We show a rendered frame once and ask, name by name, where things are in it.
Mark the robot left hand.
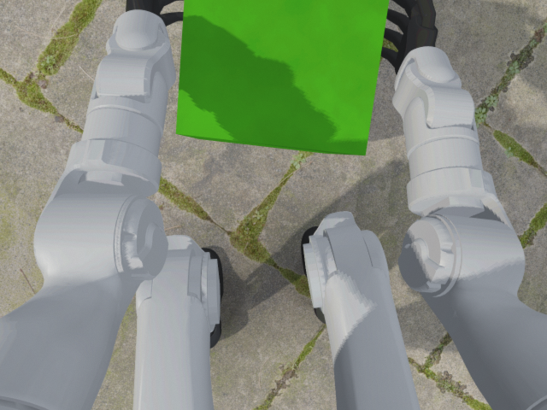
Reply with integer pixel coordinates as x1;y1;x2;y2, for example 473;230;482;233
126;0;184;26

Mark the right robot forearm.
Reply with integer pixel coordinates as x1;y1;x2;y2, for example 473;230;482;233
392;46;526;264

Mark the left robot forearm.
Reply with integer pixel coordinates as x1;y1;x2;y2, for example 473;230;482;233
33;9;176;264

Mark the robot right hand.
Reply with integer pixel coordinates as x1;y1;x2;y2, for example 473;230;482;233
381;0;438;74

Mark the left robot upper arm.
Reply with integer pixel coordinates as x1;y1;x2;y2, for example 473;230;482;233
0;193;168;410

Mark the robot foot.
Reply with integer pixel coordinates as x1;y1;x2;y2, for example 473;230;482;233
301;226;326;324
202;248;224;348

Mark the left robot foot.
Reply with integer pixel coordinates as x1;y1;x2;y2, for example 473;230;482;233
202;248;224;348

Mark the right robot upper arm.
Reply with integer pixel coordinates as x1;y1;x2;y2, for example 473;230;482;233
398;214;547;410

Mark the right robot foot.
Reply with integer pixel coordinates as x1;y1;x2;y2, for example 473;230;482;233
301;226;326;324

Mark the carton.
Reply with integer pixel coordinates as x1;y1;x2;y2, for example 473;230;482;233
176;0;389;155

